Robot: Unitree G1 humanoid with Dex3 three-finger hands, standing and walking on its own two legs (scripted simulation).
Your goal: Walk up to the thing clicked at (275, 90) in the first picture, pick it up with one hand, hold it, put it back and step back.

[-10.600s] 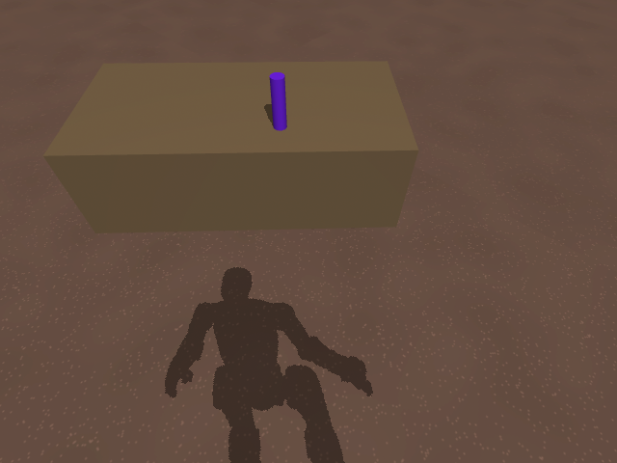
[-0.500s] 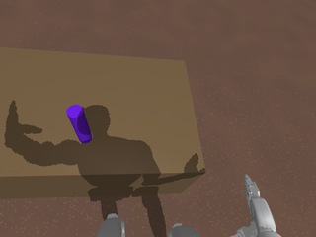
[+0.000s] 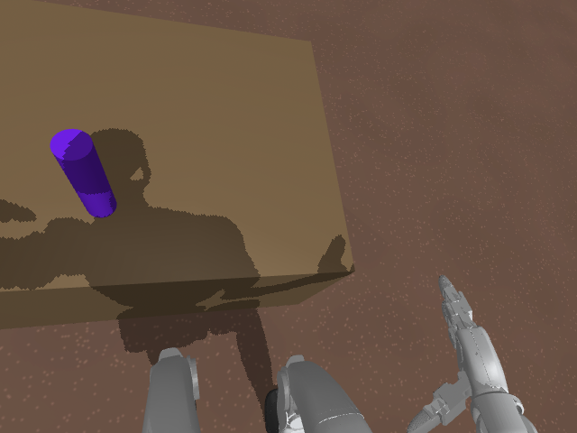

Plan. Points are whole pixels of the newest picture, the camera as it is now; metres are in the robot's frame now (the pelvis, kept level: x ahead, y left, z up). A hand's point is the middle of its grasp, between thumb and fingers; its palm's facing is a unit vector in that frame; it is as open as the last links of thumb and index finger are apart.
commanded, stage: approach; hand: left
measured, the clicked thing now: (89, 179) +0.51 +0.25 -0.15
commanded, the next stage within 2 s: close in in 0.14 s
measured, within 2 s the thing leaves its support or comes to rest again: neither
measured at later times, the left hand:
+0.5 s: hand (77, 222) +0.45 +0.26 -0.17, palm faces +0.21 -0.98 +0.05, open 17.5 cm
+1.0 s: hand (107, 210) +0.46 +0.22 -0.16, palm faces +0.24 -0.97 +0.02, open 17.4 cm
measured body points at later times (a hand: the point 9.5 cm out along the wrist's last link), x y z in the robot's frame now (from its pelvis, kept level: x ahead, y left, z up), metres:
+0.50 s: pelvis -0.04 +0.00 -0.10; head +0.17 +0.10 +0.29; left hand +0.43 +0.32 -0.17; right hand +0.14 -0.25 +0.00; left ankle +0.06 +0.10 -0.63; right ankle -0.01 -0.15 -0.63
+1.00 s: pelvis -0.03 -0.01 -0.10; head +0.17 +0.08 +0.30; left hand +0.45 +0.27 -0.16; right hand +0.15 -0.26 +0.01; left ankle +0.06 +0.10 -0.63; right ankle -0.01 -0.15 -0.63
